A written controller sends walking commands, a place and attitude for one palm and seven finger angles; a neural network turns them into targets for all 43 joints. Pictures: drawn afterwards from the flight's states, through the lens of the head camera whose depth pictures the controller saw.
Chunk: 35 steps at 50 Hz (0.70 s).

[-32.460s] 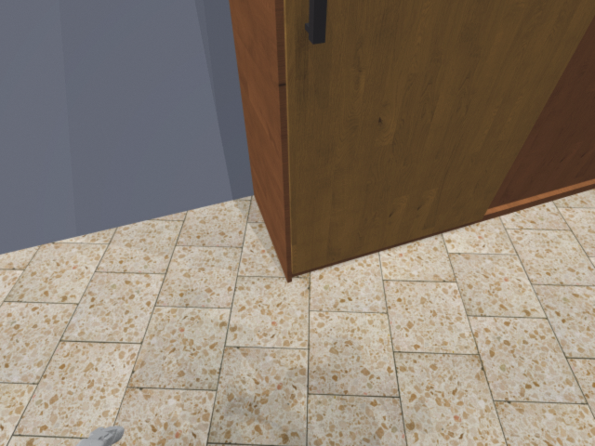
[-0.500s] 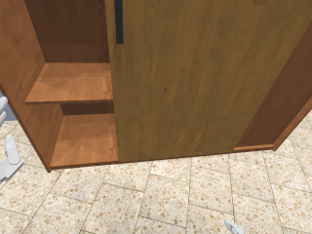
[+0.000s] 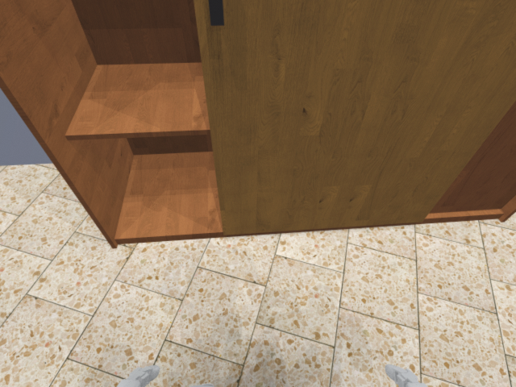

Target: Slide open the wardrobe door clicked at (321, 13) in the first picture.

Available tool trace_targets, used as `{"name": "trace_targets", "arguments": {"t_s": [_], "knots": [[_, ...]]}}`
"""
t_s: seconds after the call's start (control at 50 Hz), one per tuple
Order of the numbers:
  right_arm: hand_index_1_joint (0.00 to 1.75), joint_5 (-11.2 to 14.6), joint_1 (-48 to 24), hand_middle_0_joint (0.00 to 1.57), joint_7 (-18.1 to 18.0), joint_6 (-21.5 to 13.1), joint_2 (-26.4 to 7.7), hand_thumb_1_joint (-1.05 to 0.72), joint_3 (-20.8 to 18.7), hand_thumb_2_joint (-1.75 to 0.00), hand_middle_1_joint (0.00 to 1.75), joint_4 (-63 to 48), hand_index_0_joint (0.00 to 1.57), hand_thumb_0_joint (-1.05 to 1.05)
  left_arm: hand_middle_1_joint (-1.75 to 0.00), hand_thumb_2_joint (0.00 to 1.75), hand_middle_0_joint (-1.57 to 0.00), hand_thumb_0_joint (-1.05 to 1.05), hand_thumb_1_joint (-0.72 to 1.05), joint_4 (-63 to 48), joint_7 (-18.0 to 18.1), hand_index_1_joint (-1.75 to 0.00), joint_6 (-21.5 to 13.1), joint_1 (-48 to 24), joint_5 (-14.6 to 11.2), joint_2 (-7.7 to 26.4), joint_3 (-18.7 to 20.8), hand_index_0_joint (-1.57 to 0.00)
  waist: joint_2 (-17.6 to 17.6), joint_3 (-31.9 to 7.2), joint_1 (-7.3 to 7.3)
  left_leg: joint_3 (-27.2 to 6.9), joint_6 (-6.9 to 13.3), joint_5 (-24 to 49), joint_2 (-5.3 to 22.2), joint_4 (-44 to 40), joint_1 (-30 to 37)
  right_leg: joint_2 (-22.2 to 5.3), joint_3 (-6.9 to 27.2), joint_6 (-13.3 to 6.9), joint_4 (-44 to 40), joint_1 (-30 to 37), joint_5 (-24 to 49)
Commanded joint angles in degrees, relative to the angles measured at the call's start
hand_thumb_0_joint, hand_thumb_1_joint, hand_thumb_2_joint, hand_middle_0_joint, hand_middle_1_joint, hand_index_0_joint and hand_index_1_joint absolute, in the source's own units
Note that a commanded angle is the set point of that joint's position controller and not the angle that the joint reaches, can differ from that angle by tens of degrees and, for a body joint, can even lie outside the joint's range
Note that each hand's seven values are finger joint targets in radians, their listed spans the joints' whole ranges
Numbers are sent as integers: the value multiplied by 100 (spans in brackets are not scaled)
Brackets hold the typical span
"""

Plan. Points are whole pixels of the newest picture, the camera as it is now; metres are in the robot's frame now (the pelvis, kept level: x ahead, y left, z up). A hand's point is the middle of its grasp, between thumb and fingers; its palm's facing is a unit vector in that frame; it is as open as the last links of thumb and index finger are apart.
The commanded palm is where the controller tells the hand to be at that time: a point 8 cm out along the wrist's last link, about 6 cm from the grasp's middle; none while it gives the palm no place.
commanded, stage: let the arm hang, fingers relaxed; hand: left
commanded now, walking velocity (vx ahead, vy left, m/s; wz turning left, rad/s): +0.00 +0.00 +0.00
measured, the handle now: out of the picture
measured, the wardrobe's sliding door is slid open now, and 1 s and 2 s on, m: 0.46 0.46 0.46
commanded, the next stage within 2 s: look to check the result in 0.84 s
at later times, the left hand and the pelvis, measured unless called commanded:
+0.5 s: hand out of the picture +0.05 +0.21 -0.15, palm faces -0.02 -0.97 -0.22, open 7.4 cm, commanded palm none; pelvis +0.03 +0.02 +0.02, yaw +0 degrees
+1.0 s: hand out of the picture +0.03 +0.22 -0.15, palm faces -0.02 -0.98 -0.19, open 7.4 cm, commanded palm none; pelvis +0.03 +0.04 +0.03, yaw -1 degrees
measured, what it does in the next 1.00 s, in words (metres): stands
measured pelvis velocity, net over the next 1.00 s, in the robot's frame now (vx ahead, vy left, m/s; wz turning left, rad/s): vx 0.03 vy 0.04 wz -0.01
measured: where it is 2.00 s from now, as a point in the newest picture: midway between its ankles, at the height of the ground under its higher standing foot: outside the picture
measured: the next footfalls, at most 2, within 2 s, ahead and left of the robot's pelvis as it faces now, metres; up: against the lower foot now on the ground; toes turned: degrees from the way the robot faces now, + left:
none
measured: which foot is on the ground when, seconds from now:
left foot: down 0.00-1.00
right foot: down 0.00-1.00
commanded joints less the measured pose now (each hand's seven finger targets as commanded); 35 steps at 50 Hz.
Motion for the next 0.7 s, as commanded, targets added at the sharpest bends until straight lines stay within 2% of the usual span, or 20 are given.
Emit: {"name": "trace_targets", "arguments": {"t_s": [0.0,0.02,0.04,0.08,0.1,0.14,0.26,0.32,0.52,0.68], "knots": [[30,29,294,20,-74,-10,-435,-90,-205,-90,30,233,20,0,-30,90,-20,0,90,178,118,-30,-434,-363,-42,1242,340,-20,-384,-309,24,-253,-53,24,73,-86,788,-1136,1546,-711,-2396,-270,141],[30,3,418,20,-98,-39,-400,-90,-247,-90,30,318,20,0,-30,90,-20,0,90,283,152,-30,-465,-326,-14,1055,433,-20,-411,-570,-18,-336,-31,440,180,-408,989,-976,1146,-615,-2061,27,1002],[30,11,475,20,-110,-73,-382,-90,-237,-90,30,477,20,0,-30,90,-20,0,90,455,167,-30,-480,-267,-37,927,419,-20,1,-774,24,-430,-7,946,276,-710,1149,-859,881,-486,-1794,310,1518],[30,38,384,20,-152,-115,-416,-90,-221,-90,30,717,20,0,-30,90,-20,0,90,799,180,-30,-444,-48,-93,845,365,-20,735,-940,170,-658,66,1521,565,-1104,1300,-558,504,-236,-1597,668,1561],[30,50,336,20,-171,-121,-426,-90,-213,-90,30,806,20,0,-30,90,-20,0,90,961,184,-30,-420,52,-109,841,348,-20,817,-893,246,-746,115,1615,655,-1247,1157,-471,377,-176,-1585,901,1538],[30,78,326,20,-199,-117,-449,-90,-208,-90,30,972,20,0,-30,90,-20,0,90,1249,191,-30,-406,164,-112,795,311,-20,387,-730,294,-738,129,1649,691,-1372,1102,-474,298,-143,-1717,1054,1604],[30,94,460,20,-209,-113,-410,-90,-192,-90,30,1394,20,0,-30,90,-20,0,90,1730,200,-30,-390,220,-106,772,259,-20,86,-461,291,-674,136,1274,667,-1689,1220,-475,285,-128,-1952,1048,1269],[30,100,466,20,-201,-109,-400,-90,-192,-90,30,1526,20,0,-30,90,-20,0,90,1880,209,-30,-390,242,-95,771,249,-20,78,-264,291,-653,134,1109,660,-1793,1221,-474,268,-114,-2034,946,1035],[30,96,400,20,-192,-133,-322,-90,-153,-90,30,1720,20,0,-30,90,-20,0,90,2055,222,-30,-393,327,-79,669,228,-20,107,-9,310,-631,149,983,625,-1962,1225,-487,268,-63,-2086,840,893],[30,84,418,20,-206,-163,-287,-90,-145,-90,30,1752,20,0,-30,90,-20,0,90,2089,223,-30,-398,368,-81,580,238,-20,275,-60,294,-631,165,1067,614,-2011,1284,-501,246,-49,-2060,899,987]]}}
